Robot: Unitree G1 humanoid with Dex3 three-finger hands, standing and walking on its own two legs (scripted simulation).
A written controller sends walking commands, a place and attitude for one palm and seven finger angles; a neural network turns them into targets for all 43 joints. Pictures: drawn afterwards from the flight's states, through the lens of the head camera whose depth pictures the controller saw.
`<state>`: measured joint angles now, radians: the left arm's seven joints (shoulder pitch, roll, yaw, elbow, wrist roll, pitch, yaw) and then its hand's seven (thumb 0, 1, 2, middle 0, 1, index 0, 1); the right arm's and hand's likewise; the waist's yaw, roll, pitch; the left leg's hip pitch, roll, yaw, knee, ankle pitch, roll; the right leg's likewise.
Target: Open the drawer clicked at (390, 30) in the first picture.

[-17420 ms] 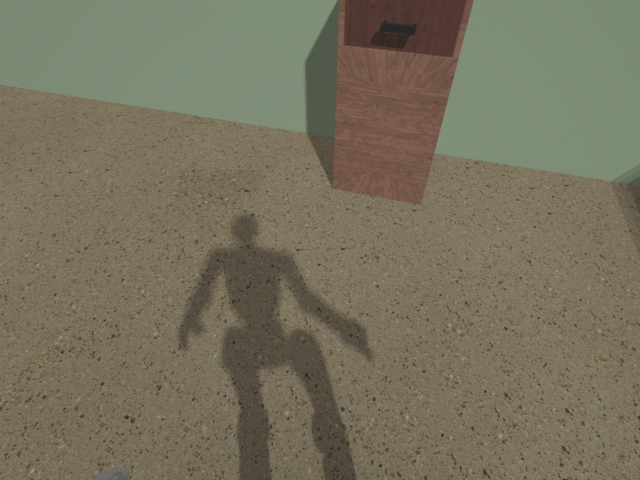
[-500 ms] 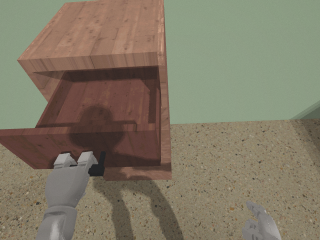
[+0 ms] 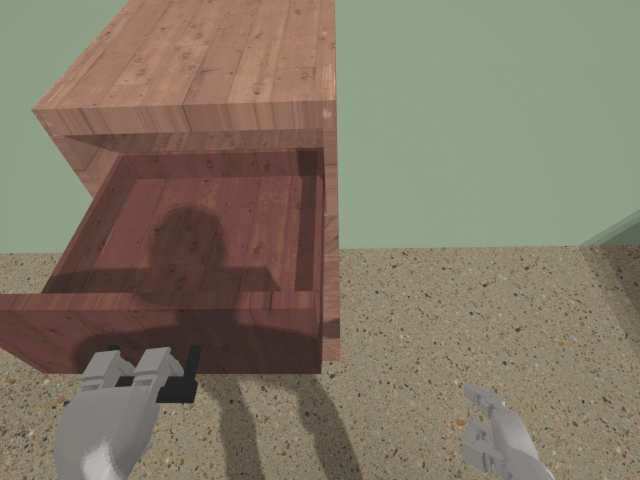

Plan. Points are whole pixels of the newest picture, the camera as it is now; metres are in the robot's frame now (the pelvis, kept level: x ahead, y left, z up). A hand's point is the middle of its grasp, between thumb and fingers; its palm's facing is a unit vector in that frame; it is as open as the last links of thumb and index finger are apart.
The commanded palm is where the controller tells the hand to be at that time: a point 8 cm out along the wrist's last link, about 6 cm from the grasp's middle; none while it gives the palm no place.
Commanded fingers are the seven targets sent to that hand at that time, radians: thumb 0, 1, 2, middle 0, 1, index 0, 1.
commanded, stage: open the thumb to release the handle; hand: left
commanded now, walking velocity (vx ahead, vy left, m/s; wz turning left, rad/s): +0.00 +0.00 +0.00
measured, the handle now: (147, 371) +0.22 +0.23 +0.04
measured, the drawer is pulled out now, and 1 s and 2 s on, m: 0.30 0.30 0.30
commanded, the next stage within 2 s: lift the hand off the handle in 0.52 s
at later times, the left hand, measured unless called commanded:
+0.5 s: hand (141, 427) +0.17 +0.22 +0.03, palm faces +0.03 -0.08 -1.00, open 11.9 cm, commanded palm +0.14 +0.23 +0.07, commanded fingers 0.00 -0.50 0.30 -0.30 -1.20 -0.30 -1.20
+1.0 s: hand (145, 415) +0.18 +0.22 +0.02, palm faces +0.04 -0.07 -1.00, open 13.5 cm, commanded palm +0.16 +0.22 +0.09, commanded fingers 0.00 -0.50 0.30 -0.30 -1.20 -0.30 -1.20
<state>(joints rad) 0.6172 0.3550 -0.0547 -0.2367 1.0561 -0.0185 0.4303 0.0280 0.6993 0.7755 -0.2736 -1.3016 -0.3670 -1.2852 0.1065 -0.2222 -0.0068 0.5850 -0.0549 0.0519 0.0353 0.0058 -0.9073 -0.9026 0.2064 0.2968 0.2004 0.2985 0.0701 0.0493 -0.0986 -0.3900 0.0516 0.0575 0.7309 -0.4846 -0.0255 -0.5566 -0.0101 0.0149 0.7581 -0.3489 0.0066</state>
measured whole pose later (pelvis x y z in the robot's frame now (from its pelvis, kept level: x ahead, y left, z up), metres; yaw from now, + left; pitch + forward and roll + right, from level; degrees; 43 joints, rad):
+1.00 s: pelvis -0.04 -0.01 +0.01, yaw +3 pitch +4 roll +1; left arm 0.24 0.32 -0.13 0.05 1.08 0.05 0.38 0.00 -0.49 0.30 -0.32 -1.20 -0.37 -1.26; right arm 0.11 -0.23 -0.02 0.67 -0.04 0.03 -0.05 0.01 -0.91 -0.90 0.21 0.30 0.20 0.30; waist 0.10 0.06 -0.05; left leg -0.35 0.02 0.02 0.66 -0.39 -0.03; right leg -0.49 -0.04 -0.02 0.69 -0.28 0.00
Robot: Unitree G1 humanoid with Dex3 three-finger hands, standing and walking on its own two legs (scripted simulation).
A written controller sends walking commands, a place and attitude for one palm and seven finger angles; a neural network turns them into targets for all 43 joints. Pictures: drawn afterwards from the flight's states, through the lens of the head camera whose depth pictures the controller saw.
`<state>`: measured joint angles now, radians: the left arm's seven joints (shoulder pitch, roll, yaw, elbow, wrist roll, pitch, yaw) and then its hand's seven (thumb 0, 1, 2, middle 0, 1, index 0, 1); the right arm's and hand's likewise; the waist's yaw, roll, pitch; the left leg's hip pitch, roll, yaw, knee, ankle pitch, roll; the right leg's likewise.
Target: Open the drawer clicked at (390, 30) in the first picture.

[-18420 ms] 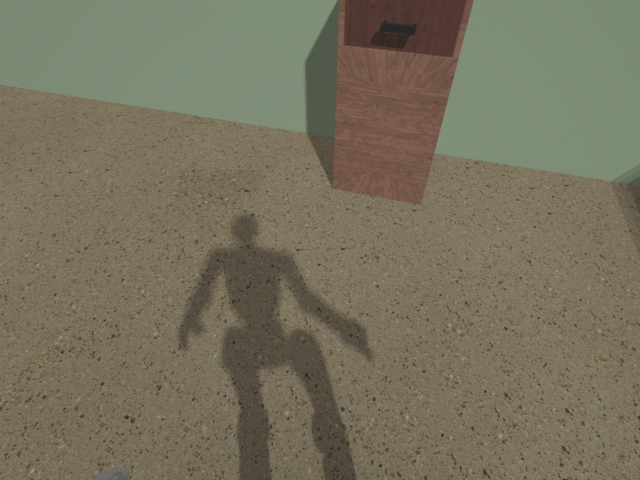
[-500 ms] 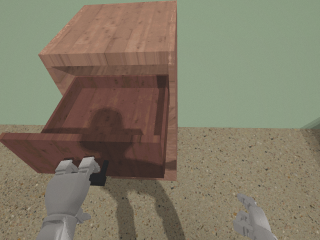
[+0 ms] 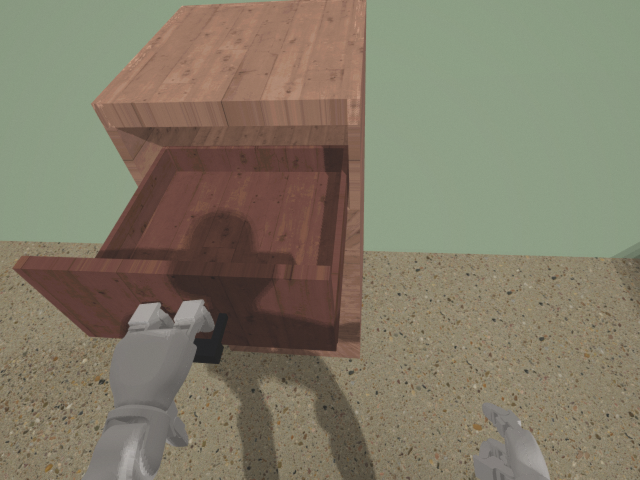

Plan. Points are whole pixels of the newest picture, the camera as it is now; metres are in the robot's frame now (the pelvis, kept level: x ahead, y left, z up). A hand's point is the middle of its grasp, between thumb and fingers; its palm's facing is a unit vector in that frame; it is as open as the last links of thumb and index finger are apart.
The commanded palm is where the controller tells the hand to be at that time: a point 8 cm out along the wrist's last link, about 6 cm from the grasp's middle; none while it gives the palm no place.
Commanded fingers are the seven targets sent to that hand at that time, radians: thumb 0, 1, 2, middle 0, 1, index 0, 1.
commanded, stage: lift the hand off the handle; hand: left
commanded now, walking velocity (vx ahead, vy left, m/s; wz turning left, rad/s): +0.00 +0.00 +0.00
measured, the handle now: (180, 334) +0.27 +0.23 +0.03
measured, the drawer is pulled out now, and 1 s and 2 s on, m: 0.30 0.30 0.30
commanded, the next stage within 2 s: draw the hand back to the body in 1.22 s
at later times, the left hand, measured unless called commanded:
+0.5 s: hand (155, 346) +0.23 +0.22 +0.09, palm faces +0.09 -0.08 -0.99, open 13.4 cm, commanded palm +0.20 +0.22 +0.15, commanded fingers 0.00 -0.50 0.30 -0.30 -1.20 -0.30 -1.20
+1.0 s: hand (131, 289) +0.25 +0.22 +0.17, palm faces +0.18 -0.06 -0.98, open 13.8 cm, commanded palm +0.20 +0.22 +0.22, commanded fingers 0.00 -0.50 0.30 -0.30 -1.20 -0.30 -1.20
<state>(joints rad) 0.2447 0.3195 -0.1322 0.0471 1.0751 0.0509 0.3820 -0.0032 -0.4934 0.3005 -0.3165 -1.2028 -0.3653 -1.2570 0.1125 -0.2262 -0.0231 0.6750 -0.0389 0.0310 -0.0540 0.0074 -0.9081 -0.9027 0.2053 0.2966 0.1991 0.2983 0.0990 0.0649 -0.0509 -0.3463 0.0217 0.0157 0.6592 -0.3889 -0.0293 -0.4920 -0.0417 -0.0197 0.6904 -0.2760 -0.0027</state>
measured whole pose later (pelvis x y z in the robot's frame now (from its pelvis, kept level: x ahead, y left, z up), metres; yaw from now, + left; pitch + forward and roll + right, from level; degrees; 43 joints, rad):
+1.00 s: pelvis +0.01 +0.00 +0.02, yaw +0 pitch -3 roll +1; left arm 0.14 0.47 -0.08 -0.34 0.92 0.17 0.03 0.00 -0.50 0.30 -0.33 -1.21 -0.33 -1.20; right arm 0.04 -0.24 0.04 0.67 0.00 0.10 -0.01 0.01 -0.91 -0.90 0.20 0.30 0.20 0.30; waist 0.13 0.13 0.01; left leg -0.05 0.02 0.01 0.37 -0.26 -0.03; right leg -0.19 -0.04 -0.04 0.42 -0.17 0.00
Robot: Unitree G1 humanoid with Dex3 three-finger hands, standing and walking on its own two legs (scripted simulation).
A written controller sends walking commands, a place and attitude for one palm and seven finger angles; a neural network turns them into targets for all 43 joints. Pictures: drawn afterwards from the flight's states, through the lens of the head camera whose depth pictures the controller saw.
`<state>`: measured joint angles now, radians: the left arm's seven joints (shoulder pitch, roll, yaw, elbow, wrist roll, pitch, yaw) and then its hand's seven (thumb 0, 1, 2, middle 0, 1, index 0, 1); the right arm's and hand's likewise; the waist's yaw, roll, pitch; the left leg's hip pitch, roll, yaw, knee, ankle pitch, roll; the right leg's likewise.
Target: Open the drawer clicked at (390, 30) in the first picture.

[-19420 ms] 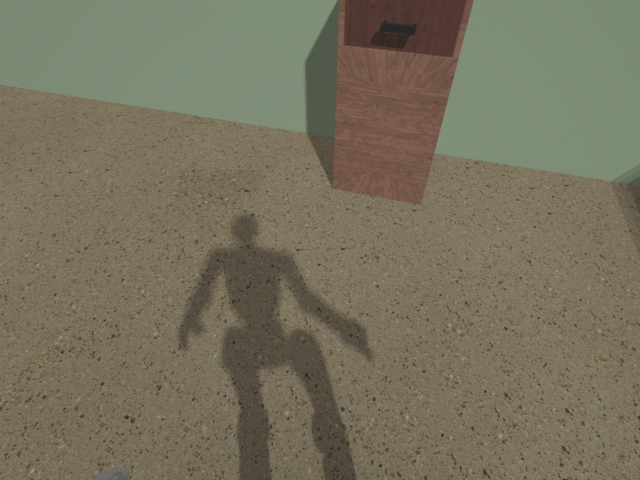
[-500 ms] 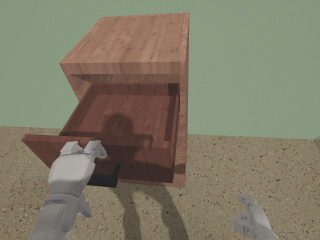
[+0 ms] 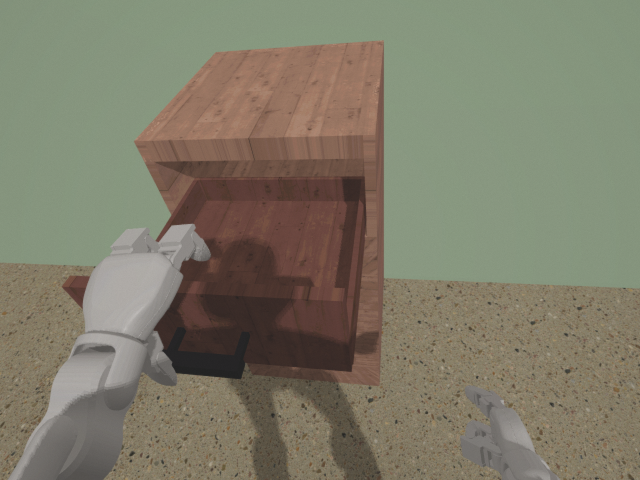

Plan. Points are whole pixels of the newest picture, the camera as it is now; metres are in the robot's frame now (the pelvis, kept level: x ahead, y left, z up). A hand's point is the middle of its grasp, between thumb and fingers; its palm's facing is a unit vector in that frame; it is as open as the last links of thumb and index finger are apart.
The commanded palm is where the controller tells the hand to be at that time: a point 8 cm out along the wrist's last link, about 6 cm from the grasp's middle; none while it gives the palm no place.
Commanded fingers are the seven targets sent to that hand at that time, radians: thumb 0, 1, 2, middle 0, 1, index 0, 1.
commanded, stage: lift the hand off the handle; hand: left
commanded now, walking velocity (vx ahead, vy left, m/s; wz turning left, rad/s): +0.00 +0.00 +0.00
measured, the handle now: (206, 350) +0.26 +0.22 +0.01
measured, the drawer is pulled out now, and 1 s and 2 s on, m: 0.30 0.30 0.30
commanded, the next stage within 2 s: draw the hand back to the body in 0.22 s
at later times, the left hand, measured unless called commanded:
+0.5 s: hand (148, 313) +0.23 +0.23 +0.15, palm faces +0.14 -0.07 -0.99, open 13.9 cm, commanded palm +0.19 +0.23 +0.21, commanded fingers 0.00 -0.50 0.30 -0.30 -1.20 -0.30 -1.20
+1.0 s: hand (137, 321) +0.21 +0.23 +0.16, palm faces +0.23 -0.53 -0.81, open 13.8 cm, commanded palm +0.16 +0.25 +0.20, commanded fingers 0.00 -0.32 0.38 -0.29 -1.09 -0.29 -1.09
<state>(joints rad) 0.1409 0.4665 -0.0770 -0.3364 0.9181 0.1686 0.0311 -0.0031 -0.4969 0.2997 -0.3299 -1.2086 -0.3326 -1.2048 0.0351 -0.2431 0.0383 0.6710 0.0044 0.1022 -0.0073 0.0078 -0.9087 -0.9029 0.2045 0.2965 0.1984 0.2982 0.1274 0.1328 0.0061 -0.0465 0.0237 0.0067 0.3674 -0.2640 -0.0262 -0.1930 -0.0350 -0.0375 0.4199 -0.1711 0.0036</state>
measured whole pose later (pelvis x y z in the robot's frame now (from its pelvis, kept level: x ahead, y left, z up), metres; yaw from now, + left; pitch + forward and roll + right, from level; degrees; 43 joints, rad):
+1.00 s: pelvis +0.00 +0.00 +0.00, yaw +0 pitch -4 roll +0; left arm 0.31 0.47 0.18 -0.43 0.35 0.01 0.01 -0.01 -0.49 0.30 -0.32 -1.20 -0.32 -1.19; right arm 0.07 -0.25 0.04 0.62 0.01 0.01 -0.05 0.01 -0.91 -0.90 0.20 0.30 0.20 0.30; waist 0.10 0.12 0.05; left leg -0.05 0.03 0.00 0.40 -0.28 -0.02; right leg -0.18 -0.03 -0.05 0.42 -0.17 0.00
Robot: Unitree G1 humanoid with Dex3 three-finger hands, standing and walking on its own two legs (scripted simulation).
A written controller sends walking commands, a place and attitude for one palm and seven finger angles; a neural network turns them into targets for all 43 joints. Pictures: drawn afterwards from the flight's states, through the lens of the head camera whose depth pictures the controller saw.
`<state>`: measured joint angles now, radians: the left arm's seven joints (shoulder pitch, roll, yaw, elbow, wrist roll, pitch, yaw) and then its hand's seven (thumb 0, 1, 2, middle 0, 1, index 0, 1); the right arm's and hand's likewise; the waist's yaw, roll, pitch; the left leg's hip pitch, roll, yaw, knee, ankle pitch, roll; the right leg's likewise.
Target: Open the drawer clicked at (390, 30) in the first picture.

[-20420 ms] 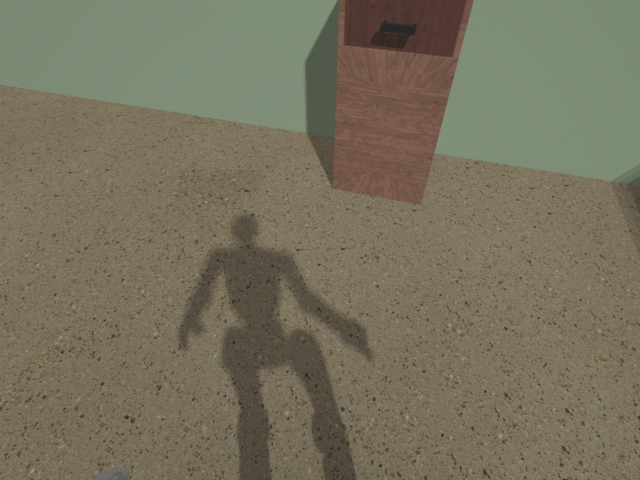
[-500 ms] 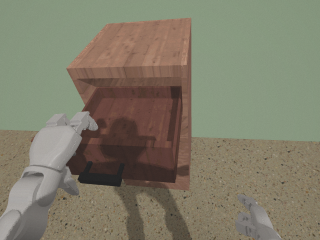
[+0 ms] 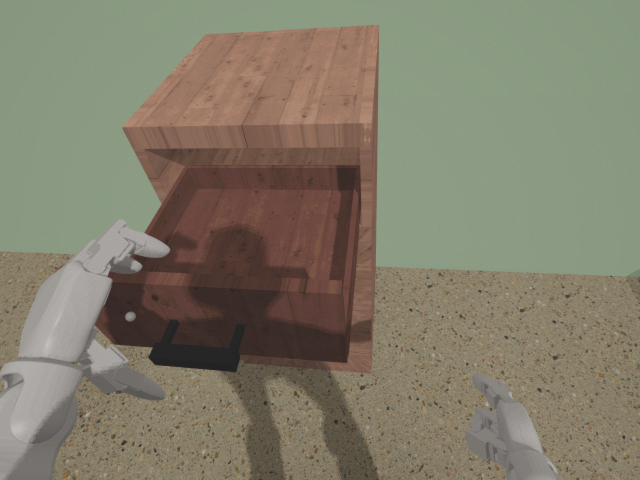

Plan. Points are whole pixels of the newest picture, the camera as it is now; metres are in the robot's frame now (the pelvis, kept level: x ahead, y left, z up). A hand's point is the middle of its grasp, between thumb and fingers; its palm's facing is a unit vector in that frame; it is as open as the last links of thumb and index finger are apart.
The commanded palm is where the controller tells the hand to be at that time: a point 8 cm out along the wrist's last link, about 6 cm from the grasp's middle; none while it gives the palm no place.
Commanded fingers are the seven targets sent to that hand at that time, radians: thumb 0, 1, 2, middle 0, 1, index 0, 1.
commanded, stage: draw the hand back to the body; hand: left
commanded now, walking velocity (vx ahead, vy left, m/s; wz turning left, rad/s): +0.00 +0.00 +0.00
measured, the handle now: (200, 342) +0.27 +0.22 +0.01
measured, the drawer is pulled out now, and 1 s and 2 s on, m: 0.30 0.30 0.30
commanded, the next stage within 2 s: step back with the hand held close in 0.92 s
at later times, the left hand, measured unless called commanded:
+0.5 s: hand (103, 293) +0.22 +0.25 +0.19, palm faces +0.40 -0.82 -0.41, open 10.6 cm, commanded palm +0.17 +0.29 +0.20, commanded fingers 0.00 0.55 0.75 -0.22 -0.52 -0.22 -0.52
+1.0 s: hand (78, 306) +0.21 +0.26 +0.19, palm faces +0.46 -0.80 -0.39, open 7.5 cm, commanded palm +0.15 +0.29 +0.20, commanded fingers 0.00 0.90 0.90 -0.20 -0.30 -0.20 -0.30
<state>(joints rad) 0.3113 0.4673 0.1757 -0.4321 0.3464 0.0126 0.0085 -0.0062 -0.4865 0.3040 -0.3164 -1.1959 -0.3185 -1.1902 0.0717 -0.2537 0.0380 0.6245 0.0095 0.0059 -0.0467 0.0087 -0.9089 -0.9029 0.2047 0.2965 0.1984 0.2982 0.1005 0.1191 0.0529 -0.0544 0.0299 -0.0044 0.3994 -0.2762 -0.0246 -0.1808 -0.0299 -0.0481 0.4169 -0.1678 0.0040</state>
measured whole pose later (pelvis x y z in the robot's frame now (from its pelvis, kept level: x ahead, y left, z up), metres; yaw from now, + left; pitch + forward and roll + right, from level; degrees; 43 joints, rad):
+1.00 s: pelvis +0.02 +0.01 +0.00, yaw +0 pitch -5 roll -1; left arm 0.44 0.32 0.34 -0.52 -0.03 -0.11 0.10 0.01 0.86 0.89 -0.21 -0.32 -0.21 -0.31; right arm 0.18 -0.20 0.03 0.64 -0.02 -0.15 -0.07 0.01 -0.91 -0.90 0.21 0.30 0.20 0.30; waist 0.09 0.06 0.03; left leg -0.01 0.03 0.00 0.41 -0.31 -0.01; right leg -0.12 -0.03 -0.05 0.38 -0.18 0.02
